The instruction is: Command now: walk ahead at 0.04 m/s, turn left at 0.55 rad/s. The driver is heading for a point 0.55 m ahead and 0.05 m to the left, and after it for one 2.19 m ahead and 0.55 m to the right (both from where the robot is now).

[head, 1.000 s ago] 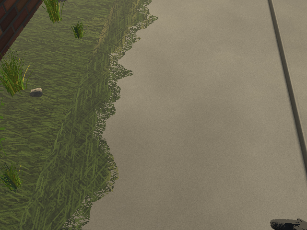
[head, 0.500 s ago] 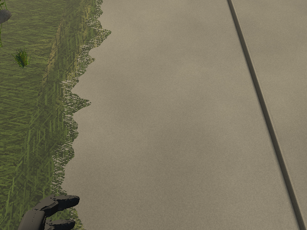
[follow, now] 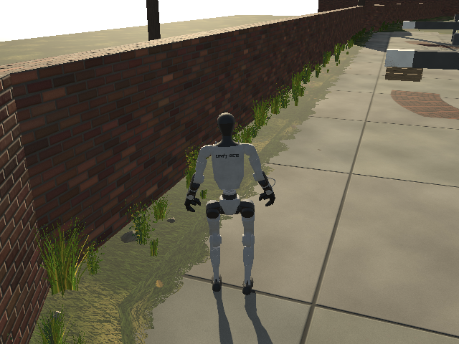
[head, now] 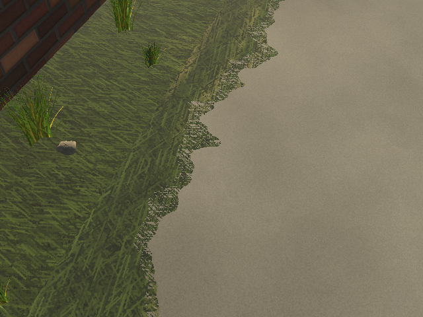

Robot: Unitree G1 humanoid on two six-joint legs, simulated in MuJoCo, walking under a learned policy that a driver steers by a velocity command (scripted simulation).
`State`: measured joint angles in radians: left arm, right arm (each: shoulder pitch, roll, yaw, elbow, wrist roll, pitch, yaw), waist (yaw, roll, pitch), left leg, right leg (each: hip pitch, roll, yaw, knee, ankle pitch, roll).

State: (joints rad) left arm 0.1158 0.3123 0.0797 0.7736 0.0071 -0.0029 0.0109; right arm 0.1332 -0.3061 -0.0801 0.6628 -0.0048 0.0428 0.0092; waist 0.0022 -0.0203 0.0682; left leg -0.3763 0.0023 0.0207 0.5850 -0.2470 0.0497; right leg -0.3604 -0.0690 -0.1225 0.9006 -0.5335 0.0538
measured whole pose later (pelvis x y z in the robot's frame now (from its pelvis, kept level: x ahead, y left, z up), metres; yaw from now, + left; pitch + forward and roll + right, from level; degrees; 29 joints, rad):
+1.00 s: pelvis +0.11 +0.05 +0.02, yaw +19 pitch +1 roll +0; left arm 0.24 0.31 0.07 0.78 -0.03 -0.06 -0.03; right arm 0.37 -0.25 -0.04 0.75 -0.01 -0.07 0.01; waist -0.03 -0.05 0.00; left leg -0.04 -0.03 0.05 0.27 -0.26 0.04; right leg -0.65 -0.08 0.05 1.02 -0.16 0.00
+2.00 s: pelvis +0.66 +0.14 +0.01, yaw -15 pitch +1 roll +2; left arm 0.21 0.32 0.07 0.65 -0.02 -0.01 -0.01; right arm 0.32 -0.27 -0.06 0.76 -0.01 -0.10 0.00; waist -0.05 -0.05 0.03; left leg -0.13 -0.01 0.10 0.33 -0.21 0.02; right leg -0.65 -0.07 0.06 1.07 -0.24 0.02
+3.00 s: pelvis +1.16 -0.13 +0.02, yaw -39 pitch +1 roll +1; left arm 0.19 0.29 0.05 0.69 0.00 -0.06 0.00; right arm 0.36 -0.26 -0.04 0.80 0.01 -0.09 0.02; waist -0.06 -0.03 0.03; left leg -0.16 -0.06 0.00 0.32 -0.18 0.05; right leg -0.58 -0.07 0.06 0.92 -0.26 0.01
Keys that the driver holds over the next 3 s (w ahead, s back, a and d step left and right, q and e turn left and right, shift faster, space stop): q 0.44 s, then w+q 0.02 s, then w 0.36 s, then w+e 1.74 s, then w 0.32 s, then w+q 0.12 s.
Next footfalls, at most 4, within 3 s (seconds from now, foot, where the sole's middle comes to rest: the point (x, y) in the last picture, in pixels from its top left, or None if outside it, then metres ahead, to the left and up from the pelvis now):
0.38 right None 0.09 -0.14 -0.77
0.78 left None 0.04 0.13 -0.77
1.26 right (203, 310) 0.45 0.02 -0.77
1.74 left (139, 230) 0.70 0.24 -0.77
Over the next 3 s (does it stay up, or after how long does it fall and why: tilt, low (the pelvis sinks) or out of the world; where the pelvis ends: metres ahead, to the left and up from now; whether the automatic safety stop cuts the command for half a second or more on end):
stays up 1.16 -0.13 0.02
